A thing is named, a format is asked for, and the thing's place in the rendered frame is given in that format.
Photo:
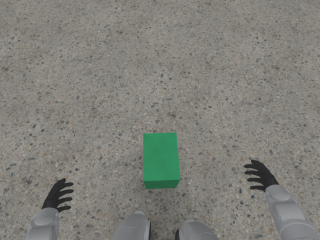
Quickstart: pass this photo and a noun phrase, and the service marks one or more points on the right robot hand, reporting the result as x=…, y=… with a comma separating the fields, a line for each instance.
x=266, y=178

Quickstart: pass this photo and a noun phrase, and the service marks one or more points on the right robot forearm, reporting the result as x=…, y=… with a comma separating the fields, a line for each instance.
x=291, y=221

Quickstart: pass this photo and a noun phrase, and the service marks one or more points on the left robot forearm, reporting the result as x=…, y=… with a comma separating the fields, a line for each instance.
x=44, y=225

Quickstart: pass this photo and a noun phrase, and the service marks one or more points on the carton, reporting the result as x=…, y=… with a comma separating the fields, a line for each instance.
x=161, y=168

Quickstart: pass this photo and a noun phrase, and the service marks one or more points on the right robot thigh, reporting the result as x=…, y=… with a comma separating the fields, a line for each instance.
x=196, y=231

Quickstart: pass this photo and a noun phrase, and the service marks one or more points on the left robot hand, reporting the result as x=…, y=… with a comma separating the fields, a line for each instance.
x=53, y=201

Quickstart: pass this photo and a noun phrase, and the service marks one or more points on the robot right shin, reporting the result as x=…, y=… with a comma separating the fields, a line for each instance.
x=190, y=220

